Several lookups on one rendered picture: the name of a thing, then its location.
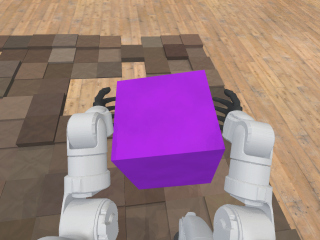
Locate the robot right forearm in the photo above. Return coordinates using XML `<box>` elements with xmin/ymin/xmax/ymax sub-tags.
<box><xmin>222</xmin><ymin>110</ymin><xmax>276</xmax><ymax>240</ymax></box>

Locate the robot right upper arm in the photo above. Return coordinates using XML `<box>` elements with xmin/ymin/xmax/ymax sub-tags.
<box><xmin>213</xmin><ymin>204</ymin><xmax>275</xmax><ymax>240</ymax></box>

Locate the right robot hand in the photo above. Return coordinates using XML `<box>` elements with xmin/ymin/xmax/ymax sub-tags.
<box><xmin>212</xmin><ymin>89</ymin><xmax>243</xmax><ymax>131</ymax></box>

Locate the robot left forearm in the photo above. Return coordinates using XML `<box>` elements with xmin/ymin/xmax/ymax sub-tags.
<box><xmin>59</xmin><ymin>105</ymin><xmax>114</xmax><ymax>235</ymax></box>

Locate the carton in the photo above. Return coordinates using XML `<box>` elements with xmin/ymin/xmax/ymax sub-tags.
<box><xmin>111</xmin><ymin>70</ymin><xmax>225</xmax><ymax>190</ymax></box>

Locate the robot left upper arm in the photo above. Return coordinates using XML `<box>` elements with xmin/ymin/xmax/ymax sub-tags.
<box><xmin>37</xmin><ymin>198</ymin><xmax>119</xmax><ymax>240</ymax></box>

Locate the left robot hand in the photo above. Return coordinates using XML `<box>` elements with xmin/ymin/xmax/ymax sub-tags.
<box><xmin>93</xmin><ymin>87</ymin><xmax>116</xmax><ymax>127</ymax></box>

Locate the robot right thigh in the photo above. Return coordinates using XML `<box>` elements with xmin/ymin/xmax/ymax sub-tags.
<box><xmin>179</xmin><ymin>215</ymin><xmax>214</xmax><ymax>240</ymax></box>

